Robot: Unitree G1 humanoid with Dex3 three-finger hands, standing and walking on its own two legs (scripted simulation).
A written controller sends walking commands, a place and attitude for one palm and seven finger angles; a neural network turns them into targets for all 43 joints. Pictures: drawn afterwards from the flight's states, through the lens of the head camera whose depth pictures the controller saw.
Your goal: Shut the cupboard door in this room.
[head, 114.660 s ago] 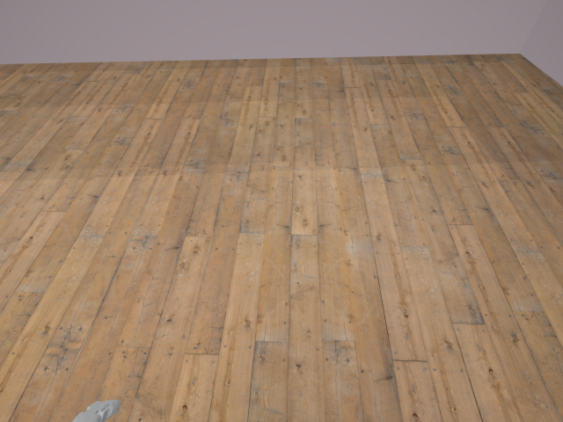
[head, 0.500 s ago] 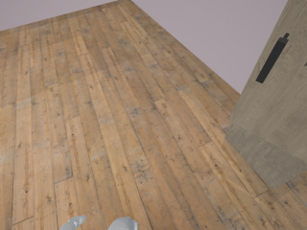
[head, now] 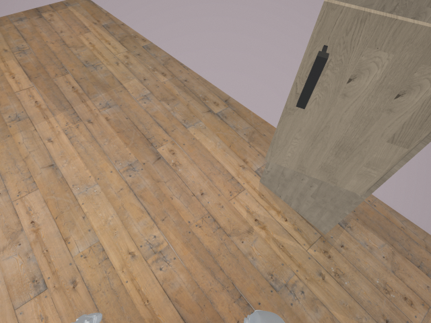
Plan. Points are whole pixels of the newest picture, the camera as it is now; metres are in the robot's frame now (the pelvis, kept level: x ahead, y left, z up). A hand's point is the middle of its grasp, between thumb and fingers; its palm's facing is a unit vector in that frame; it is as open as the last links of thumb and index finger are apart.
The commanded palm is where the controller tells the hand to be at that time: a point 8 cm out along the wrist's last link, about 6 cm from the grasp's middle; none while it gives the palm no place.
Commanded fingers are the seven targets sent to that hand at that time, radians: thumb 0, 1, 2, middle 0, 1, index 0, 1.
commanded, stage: turn to face it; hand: left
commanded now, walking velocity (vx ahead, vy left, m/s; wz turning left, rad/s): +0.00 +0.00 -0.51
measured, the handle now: (312, 77) +0.70 -0.21 +0.06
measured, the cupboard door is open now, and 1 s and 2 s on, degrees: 22 22 22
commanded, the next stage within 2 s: take the last steps up to it in 0.50 s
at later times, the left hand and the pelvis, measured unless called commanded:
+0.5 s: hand out of the picture +0.13 +0.14 -0.17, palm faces -0.20 -0.96 -0.19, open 7.3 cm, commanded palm none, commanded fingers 0.00 0.90 0.90 -0.20 -0.30 -0.20 -0.30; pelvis +0.02 -0.03 -0.01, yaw -12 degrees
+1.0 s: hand (173, 282) +0.22 +0.10 -0.16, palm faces -0.43 -0.88 -0.19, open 7.4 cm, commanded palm none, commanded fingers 0.00 0.90 0.90 -0.20 -0.30 -0.20 -0.30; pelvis +0.06 -0.05 +0.00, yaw -23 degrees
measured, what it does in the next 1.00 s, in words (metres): steps on the spot, turning right: right foot, then left foot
